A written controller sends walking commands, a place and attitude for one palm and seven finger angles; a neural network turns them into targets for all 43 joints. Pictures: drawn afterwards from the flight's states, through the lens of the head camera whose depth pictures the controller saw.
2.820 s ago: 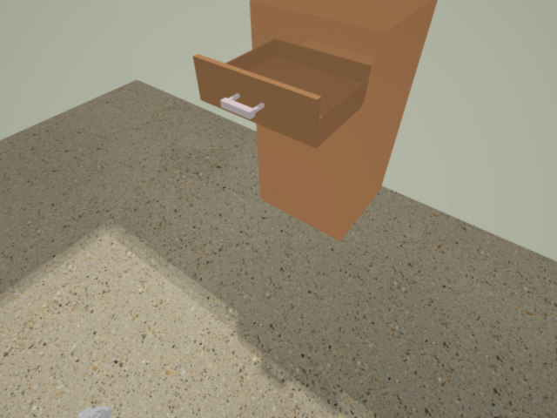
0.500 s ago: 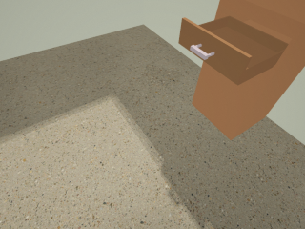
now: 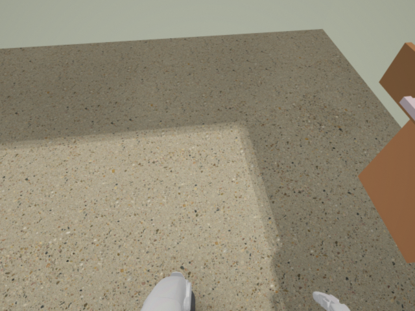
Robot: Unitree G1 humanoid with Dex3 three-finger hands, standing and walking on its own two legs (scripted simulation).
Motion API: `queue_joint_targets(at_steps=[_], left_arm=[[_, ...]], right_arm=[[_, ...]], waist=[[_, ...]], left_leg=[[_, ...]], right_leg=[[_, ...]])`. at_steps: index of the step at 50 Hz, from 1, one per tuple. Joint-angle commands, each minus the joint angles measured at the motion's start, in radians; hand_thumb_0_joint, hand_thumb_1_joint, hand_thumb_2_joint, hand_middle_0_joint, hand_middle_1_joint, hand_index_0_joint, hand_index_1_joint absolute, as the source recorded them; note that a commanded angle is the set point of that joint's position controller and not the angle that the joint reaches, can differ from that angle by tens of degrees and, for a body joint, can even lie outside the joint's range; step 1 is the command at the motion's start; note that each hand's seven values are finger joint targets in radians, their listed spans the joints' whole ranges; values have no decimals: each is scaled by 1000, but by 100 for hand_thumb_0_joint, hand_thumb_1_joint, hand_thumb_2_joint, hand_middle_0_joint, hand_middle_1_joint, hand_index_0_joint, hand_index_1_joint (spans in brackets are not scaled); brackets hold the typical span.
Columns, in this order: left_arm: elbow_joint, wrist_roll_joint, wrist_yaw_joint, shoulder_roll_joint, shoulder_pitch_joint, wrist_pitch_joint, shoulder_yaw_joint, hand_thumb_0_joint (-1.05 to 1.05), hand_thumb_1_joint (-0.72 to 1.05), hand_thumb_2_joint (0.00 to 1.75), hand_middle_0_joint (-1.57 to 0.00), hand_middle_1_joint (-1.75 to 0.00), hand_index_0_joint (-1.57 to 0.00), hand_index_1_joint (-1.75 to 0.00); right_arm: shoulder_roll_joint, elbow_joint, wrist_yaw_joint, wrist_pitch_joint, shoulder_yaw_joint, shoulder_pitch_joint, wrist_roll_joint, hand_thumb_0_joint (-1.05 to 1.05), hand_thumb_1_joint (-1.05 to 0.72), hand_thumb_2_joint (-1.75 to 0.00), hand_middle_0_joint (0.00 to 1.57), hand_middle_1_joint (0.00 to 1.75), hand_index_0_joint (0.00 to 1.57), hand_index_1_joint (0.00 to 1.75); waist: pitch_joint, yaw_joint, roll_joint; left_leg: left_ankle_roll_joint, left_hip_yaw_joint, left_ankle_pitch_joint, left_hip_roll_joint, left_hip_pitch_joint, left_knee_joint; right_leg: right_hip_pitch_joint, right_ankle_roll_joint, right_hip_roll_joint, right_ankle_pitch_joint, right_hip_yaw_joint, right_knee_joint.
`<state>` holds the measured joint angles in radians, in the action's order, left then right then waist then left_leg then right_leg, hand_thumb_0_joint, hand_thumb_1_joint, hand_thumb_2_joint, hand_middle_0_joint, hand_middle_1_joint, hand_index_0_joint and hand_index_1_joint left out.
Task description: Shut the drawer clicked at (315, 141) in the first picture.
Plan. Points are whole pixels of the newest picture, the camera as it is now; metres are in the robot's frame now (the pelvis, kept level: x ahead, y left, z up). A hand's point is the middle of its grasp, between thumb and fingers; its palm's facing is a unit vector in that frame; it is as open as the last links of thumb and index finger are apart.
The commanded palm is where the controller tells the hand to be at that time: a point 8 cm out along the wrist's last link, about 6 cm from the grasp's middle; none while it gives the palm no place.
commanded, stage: walk to a spot facing it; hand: left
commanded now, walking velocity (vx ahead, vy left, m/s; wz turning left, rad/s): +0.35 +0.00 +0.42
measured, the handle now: out of the picture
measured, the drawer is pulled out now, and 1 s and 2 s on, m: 0.30 0.30 0.30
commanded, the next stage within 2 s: turn to face it in 0.46 s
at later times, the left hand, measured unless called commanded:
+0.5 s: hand (126, 221) +0.31 +0.25 -0.15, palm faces +0.12 -0.98 -0.15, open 7.4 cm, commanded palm none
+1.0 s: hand (131, 191) +0.40 +0.27 -0.16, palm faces +0.00 -0.98 -0.22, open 7.3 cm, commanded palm none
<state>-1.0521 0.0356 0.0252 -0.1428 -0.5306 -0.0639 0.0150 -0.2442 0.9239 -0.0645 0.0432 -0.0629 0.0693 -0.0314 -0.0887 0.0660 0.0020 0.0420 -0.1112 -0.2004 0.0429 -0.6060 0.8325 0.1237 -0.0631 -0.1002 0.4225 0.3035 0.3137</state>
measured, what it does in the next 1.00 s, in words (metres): walks ahead: left foot, then right foot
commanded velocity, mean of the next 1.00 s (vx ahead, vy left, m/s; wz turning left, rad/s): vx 0.17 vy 0.00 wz -0.26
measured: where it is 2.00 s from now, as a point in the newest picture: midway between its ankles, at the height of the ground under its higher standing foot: (193, 257)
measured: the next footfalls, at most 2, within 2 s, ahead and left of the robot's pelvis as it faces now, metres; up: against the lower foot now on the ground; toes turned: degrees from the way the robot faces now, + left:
left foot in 0.08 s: +0.16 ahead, +0.10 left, +0.00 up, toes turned +9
right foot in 0.66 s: +0.44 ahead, -0.01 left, +0.00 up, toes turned -1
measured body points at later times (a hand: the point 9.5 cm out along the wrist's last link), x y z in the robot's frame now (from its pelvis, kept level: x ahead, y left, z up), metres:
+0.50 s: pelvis +0.22 +0.07 +0.01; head +0.23 +0.09 +0.46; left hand +0.31 +0.31 -0.14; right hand +0.22 -0.17 -0.13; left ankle +0.12 +0.09 -0.73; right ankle +0.35 -0.06 -0.66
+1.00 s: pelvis +0.38 +0.08 +0.01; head +0.42 +0.07 +0.46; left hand +0.40 +0.32 -0.14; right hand +0.47 -0.15 -0.14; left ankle +0.45 +0.26 -0.67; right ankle +0.40 -0.01 -0.73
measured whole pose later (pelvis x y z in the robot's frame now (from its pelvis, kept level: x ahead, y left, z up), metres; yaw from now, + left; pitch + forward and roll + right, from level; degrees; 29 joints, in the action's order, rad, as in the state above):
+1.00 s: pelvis +0.38 +0.08 +0.01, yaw -5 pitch +0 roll +1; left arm -1.02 0.02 0.01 -0.16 -0.29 0.00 0.06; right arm -0.16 0.96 0.03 0.01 -0.05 0.11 -0.02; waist -0.07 0.03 0.00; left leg -0.07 0.02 -0.34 0.10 -0.52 0.91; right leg -0.28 0.06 0.06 0.20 -0.05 0.48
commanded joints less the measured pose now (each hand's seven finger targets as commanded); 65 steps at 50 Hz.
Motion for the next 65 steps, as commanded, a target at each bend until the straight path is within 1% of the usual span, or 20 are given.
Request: queue_joint_targets(at_steps=[1,2,4,6,9,11,26,29,31,32,33,34,35,40,50,54,55,57,59,65], left_arm=[[45,-6,3,-258,-23,-18,57,0,90,90,-20,-30,-20,-30],[51,-17,-4,-266,6,-20,57,0,90,90,-20,-30,-20,-30],[138,-36,-29,-169,58,-15,43,0,90,90,-20,-30,-20,-30],[151,-35,-16,-178,185,-5,52,0,90,90,-20,-30,-20,-30],[66,-7,-25,-118,78,23,49,0,90,90,-20,-30,-20,-30],[54,-1,-24,-90,53,39,47,0,90,90,-20,-30,-20,-30],[154,-16,-43,-85,501,37,37,0,90,90,-20,-30,-20,-30],[132,-17,-33,-91,423,27,32,0,90,90,-20,-30,-20,-30],[71,-13,-24,-115,239,21,41,0,90,90,-20,-30,-20,-30],[29,-9,-20,-150,104,14,56,0,90,90,-20,-30,-20,-30],[-2,-5,-10,-242,-1,3,77,0,90,90,-20,-30,-20,-30],[6,-28,-10,-279,-2,2,80,0,90,90,-20,-30,-20,-30],[41,-39,-3,-248,80,14,82,0,90,90,-20,-30,-20,-30],[96,-25,6,-165,279,15,62,0,90,90,-20,-30,-20,-30],[117,-12,-13,-216,206,56,100,0,90,90,-20,-30,-20,-30],[146,-17,-11,-227,241,75,115,0,90,90,-20,-30,-20,-30],[161,-23,-10,-206,259,80,113,0,90,90,-20,-30,-20,-30],[196,-29,-19,-132,239,81,101,0,90,90,-20,-30,-20,-30],[168,-11,-21,-173,209,93,113,0,90,90,-20,-30,-20,-30],[177,-16,-47,-154,239,124,110,0,90,90,-20,-30,-20,-30]], right_arm=[[-55,-73,17,-67,-3,84,-1,0,-90,-90,20,30,20,30],[-107,-33,27,-71,-19,243,-6,0,-90,-90,20,30,20,30],[-317,2,57,-77,-70,419,9,0,-90,-90,20,30,20,30],[-249,-5,66,-88,-57,306,27,0,-90,-90,20,30,20,30],[-98,-20,73,-120,-7,146,21,0,-90,-90,20,30,20,30],[-64,0,73,-130,4,154,22,0,-90,-90,20,30,20,30],[-25,156,113,-134,19,455,14,0,-90,-90,20,30,20,30],[-50,177,120,-127,18,465,14,0,-90,-90,20,30,20,30],[-77,171,125,-122,8,429,23,0,-90,-90,20,30,20,30],[-81,158,124,-122,5,391,33,0,-90,-90,20,30,20,30],[-37,141,115,-124,5,401,48,0,-90,-90,20,30,20,30],[-17,131,119,-128,6,443,48,0,-90,-90,20,30,20,30],[-25,122,124,-120,2,395,41,0,-90,-90,20,30,20,30],[49,105,100,-49,9,328,15,0,-90,-90,20,30,20,30],[17,-26,96,-44,0,76,19,0,-90,-90,20,30,20,30],[-7,-39,107,-55,-9,99,30,0,-90,-90,20,30,20,30],[-32,-26,113,-63,-14,146,28,0,-90,-90,20,30,20,30],[-182,-42,111,-63,-40,191,16,0,-90,-90,20,30,20,30],[-109,-78,106,-58,-19,98,8,0,-90,-90,20,30,20,30],[-79,-96,107,-57,-9,63,11,0,-90,-90,20,30,20,30]], waist=[[89,-110,158],[205,-195,120],[412,-232,-160],[254,-179,20],[109,-50,-33],[73,-24,-72],[-46,-123,-77],[16,-79,-85],[95,4,-79],[148,73,-79],[237,94,99],[305,33,153],[232,19,41],[69,-111,5],[128,-32,165],[147,-58,165],[166,-82,121],[168,-89,-285],[103,-47,-139],[70,-42,-189]], left_leg=[[66,-109,-108,-130,304,-183],[90,-63,-9,-112,560,-289],[265,668,300,357,1019,-395],[232,500,357,345,789,-497],[124,247,376,195,442,-539],[119,194,410,152,384,-578],[59,179,790,154,727,-557],[34,143,1135,160,729,-404],[-7,108,1194,148,689,-218],[-34,89,1057,123,557,-29],[-59,34,459,9,301,313],[-70,45,-413,-114,131,617],[-41,165,-362,-33,135,583],[-88,117,-191,59,180,370],[-129,75,-170,4,182,-20],[-117,77,-99,-30,371,-284],[-104,89,-13,14,517,-418],[64,462,355,455,648,-532],[104,326,275,412,456,-542],[72,65,260,282,429,-523]], right_leg=[[-55,115,-233,-1174,-22,293],[-171,86,-214,-1046,-7,543],[-769,12,18,134,-157,1116],[-811,29,-62,-14,-273,1172],[-659,16,-102,-121,-302,1017],[-639,7,-78,-153,-280,946],[-812,63,33,-281,-207,478],[-600,111,118,-215,-155,343],[-385,136,156,-289,-147,249],[-169,166,118,-438,-189,180],[63,287,-136,-880,-483,212],[119,428,-382,-1314,-814,159],[-10,436,-348,-1176,-719,90],[-439,278,-147,-867,-462,-4],[-353,243,-69,-662,-608,72],[-392,197,-46,-627,-665,164],[-468,156,4,-550,-631,229],[-744,32,167,201,-366,630],[-701,12,90,117,-374,863],[-684,-12,55,-31,-306,910]])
